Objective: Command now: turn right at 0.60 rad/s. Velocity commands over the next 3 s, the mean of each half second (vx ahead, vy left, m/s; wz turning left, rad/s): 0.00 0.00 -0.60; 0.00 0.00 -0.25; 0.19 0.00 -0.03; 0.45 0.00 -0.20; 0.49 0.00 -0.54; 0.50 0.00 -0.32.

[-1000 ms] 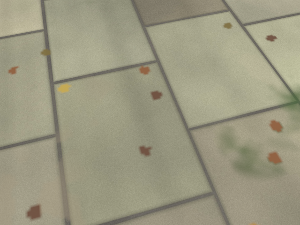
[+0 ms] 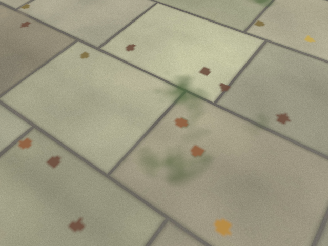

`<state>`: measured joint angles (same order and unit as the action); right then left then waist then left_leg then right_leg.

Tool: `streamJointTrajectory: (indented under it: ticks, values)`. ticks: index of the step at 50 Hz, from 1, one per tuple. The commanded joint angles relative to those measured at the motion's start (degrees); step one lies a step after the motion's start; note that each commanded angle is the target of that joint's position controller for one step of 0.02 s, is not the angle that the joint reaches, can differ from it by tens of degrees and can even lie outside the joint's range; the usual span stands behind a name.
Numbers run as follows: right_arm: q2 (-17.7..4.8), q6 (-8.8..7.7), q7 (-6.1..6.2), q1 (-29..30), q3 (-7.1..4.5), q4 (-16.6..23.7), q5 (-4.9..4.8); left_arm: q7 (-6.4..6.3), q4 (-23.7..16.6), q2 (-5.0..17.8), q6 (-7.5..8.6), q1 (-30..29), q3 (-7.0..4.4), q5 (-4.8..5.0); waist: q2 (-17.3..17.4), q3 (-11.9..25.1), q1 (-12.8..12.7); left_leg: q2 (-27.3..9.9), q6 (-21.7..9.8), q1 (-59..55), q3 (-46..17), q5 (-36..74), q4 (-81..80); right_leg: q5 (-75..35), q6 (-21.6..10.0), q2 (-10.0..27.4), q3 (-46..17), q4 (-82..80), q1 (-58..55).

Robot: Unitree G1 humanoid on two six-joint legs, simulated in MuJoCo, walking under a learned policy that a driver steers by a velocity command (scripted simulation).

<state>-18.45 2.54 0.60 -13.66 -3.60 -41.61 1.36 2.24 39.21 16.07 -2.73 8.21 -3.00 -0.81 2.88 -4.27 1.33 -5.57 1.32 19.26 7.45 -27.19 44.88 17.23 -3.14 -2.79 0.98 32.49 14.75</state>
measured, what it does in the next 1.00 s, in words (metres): steps on the spot, turning right: left foot, then right foot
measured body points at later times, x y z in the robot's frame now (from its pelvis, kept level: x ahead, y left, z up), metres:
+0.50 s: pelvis +0.00 +0.01 +0.01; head +0.04 +0.00 +0.46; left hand +0.17 +0.26 -0.11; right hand +0.09 -0.30 -0.08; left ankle +0.04 +0.12 -0.71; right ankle +0.00 -0.09 -0.73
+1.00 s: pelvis +0.00 +0.02 +0.01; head +0.01 +0.00 +0.46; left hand +0.21 +0.20 -0.11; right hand -0.03 -0.25 -0.12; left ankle +0.05 +0.11 -0.73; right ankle -0.07 -0.07 -0.73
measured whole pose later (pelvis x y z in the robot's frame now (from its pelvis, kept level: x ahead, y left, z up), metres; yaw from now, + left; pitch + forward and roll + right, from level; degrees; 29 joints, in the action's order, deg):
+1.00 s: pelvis +0.00 +0.02 +0.01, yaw -24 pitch -1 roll +0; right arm -14.7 1.1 0.3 -14.6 -0.4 -46.0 0.8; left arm -0.7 48.5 14.1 -1.8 10.5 0.0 -0.9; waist 1.1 -3.2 2.0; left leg 1.1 -1.2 10.4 0.0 -13.1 24.8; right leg 14.6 -1.7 -3.2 -4.1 23.4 7.0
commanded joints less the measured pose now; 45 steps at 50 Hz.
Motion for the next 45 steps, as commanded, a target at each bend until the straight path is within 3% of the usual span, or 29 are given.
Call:
streamJointTrajectory:
  ticks: [1, 2, 4, 7, 13, 18, 23, 25, 26, 27, 28, 29, 30, 31, 33, 35, 40, 42, 44, 45]
  values:
    - [-4.8, 0.57, 0.52, 2.8, -0.88, 6.5, -0.57, -1.18, -1.9, 12.7, 1.02, 7.6, -3.51, 0.54, -10.7, 4.2, -3.7, 2.6, 0.7, 15.6, -8.4, -5.1, 18.7, -29.7, -13.7, 20.7, -24.1, -14.7, -9.8]
    - [-5.2, 0.23, 0.25, 2.1, -1.11, 5.5, -1.03, -1.47, -2.4, 10.4, 0.79, 3.2, -2.73, 0.46, -9.8, 2.2, -1.5, 1.9, 0.4, 14.6, -9.3, 0.3, 16.6, -25.4, -10.8, 16.1, -19.9, -15.5, -7.5]
    - [-6.4, -0.01, -0.21, 0.0, -1.62, 4.2, 0.29, -2.1, -3.0, 8.9, 0.93, 0.7, -2.14, 0.69, -11.3, 4.2, -0.4, 2.9, 0.6, 13.0, -8.5, 5.3, 17.2, -28.8, -8.8, 11.9, -17.0, -14.8, -8.6]
    - [-5.1, 0.38, -0.58, 0.1, -1.34, 4.1, 0.07, -1.81, -2.3, 9.9, 1.46, 3.5, -2.46, 0.78, -8.3, 6.5, -0.9, 3.9, 1.1, 13.2, -8.9, 6.9, 16.9, -29.2, -9.0, 11.7, -18.2, -14.3, -10.4]
    - [-4.4, 0.76, 0.0, 4.1, -1.06, 5.5, -0.03, -1.84, -1.5, 10.9, 1.39, 7.7, -2.96, 0.19, -9.6, 5.1, -3.0, 4.9, 1.3, 15.0, -10.3, 5.6, 9.1, -19.8, -10.3, 11.7, -25.0, -14.5, -11.1]
    - [-4.0, 0.11, 0.35, 6.2, -0.57, 6.6, -0.5, -1.76, -1.4, 11.8, 1.26, 8.5, -3.43, -0.28, -9.1, 5.7, -3.4, 6.8, 0.2, 10.8, -11.1, 4.0, 3.3, -21.0, -10.7, 11.2, -29.5, -12.5, -9.0]
    - [-4.1, -0.76, 1.03, 4.4, -0.01, 7.0, -1.33, -1.37, -1.5, 11.9, 0.89, 6.3, -3.77, -0.27, -10.2, 6.8, -2.0, 9.3, -1.3, 0.8, -11.7, 3.4, -6.7, -26.3, -8.4, 9.2, -33.7, -10.4, -6.0]
    - [-3.7, -1.3, 1.81, 0.4, 0.17, 5.9, -1.26, -1.5, -1.7, 11.3, 0.72, 3.6, -3.66, 0.38, -9.6, 6.5, 0.9, 9.6, -1.9, -8.3, -11.3, 9.9, -19.8, -21.8, -4.9, 6.3, -33.6, -8.6, -1.9]
    - [-4.9, -1.78, 2.4, -1.3, -0.1, 5.3, -0.77, -1.84, -1.8, 9.6, 0.85, 3.4, -3.17, 0.9, -7.3, 6.9, 1.5, 5.7, -2.6, -14.4, -13.5, 13.9, -26.7, -13.6, -1.8, 3.8, -31.0, -5.6, 2.2]
    - [-8.7, -2.0, 2.83, 0.5, -0.5, 6.3, -0.09, -2.03, -1.8, 5.0, 1.02, 7.6, -2.06, 0.85, 4.7, 8.1, -1.5, -7.9, -5.6, -19.2, -26.8, 11.0, -31.9, 5.8, 1.6, -2.6, -21.6, 5.5, 8.0]
    - [-12.9, -1.59, 2.19, 4.1, -1.18, 7.9, -0.1, -2.61, -1.9, 7.5, 0.93, 8.9, -2.75, -0.24, 8.5, 5.2, -2.1, -16.1, -12.1, -13.2, -37.8, 17.0, -32.6, 16.4, 2.8, -10.0, -11.5, 14.8, 14.8]
    - [-10.7, -1.49, 1.55, 1.9, -1.1, 6.9, -0.09, -2.63, -1.5, 10.4, 0.73, 7.7, -3.44, -1.42, 5.7, 4.8, -1.7, -16.9, -15.8, -9.0, -36.9, 21.2, -31.2, 15.9, 3.3, -5.8, -11.2, 23.7, 12.6]
    - [-6.6, -1.73, 0.97, 4.2, 0.08, 6.9, -0.61, -2.25, -0.4, 10.3, 0.55, 7.7, -3.58, -1.05, 2.8, 3.0, -2.9, -13.0, -15.1, -6.8, -31.2, 23.0, -30.6, 12.5, 3.5, -4.9, -11.9, 27.0, 11.6]
    - [-4.9, -1.86, 0.72, 6.6, 0.53, 7.1, -0.52, -1.81, 0.8, 9.4, 0.26, 8.4, -3.4, -0.55, 2.7, 2.0, -3.8, -8.8, -13.3, -5.9, -25.3, 25.0, -29.9, 9.4, 4.0, -4.8, -11.3, 29.3, 10.7]
    - [-4.5, -2.24, 1.13, 6.5, 0.75, 6.8, -0.36, -1.05, 1.7, 8.3, -0.13, 9.2, -2.97, -0.18, 5.6, 3.6, -3.5, -5.4, -12.1, -9.4, -20.2, 33.1, -28.2, 7.3, 5.0, -5.3, -10.1, 31.0, 11.2]
    - [-4.4, -2.56, 1.09, 3.6, 0.76, 5.4, -0.51, -1.06, 1.7, 7.3, -0.37, 7.0, -2.36, 0.09, 4.8, 4.5, -2.0, -5.3, -12.5, -12.9, -18.8, 38.1, -26.8, 7.4, 5.8, -5.1, -9.6, 28.0, 11.5]
    - [-5.0, -2.62, 0.53, 0.6, 0.76, 2.7, -0.25, -1.55, 2.5, 4.6, -1.05, 3.4, -0.37, 0.45, 7.0, 5.5, 0.2, -5.3, -12.7, -15.1, -18.3, 36.4, -25.2, 10.0, 5.4, -2.3, -5.6, 9.2, 4.2]
    - [-6.0, -2.13, 0.06, -0.4, 0.42, 1.5, 0.02, -2.04, 3.3, 4.6, -0.98, 3.3, 0.04, 0.81, 8.3, 5.4, 0.4, -5.2, -12.8, -14.0, -19.0, 38.5, -24.2, 9.0, 4.4, -2.0, -2.7, 1.9, 0.1]
    - [-5.8, -1.73, -0.18, -0.2, 0.51, 0.4, -0.45, -2.6, 5.1, 3.7, -0.36, 6.0, 0.62, 0.71, 6.6, 5.4, -1.9, -4.4, -10.8, -11.6, -18.2, 41.5, -21.4, -2.0, 3.0, -1.4, -1.6, -12.3, -6.9]
    - [-5.2, -1.95, -0.19, -0.9, 0.69, -0.1, -0.49, -2.95, 5.6, 4.5, 0.28, 6.2, 0.74, 0.19, 4.8, 6.0, -2.1, -4.1, -8.3, -8.4, -18.2, 39.7, -20.6, -10.1, 2.1, 0.8, -4.6, -17.8, -12.5]
Next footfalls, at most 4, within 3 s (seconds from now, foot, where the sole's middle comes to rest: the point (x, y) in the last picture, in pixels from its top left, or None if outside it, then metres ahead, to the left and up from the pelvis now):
0.54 left None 0.08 0.09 -0.77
0.92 right None -0.03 -0.09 -0.77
1.44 left None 0.16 0.07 -0.77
1.94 right None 0.41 -0.19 -0.77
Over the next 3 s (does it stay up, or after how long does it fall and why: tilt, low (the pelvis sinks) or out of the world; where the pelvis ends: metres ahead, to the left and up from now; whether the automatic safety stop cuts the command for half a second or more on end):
stays up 0.72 -0.44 0.00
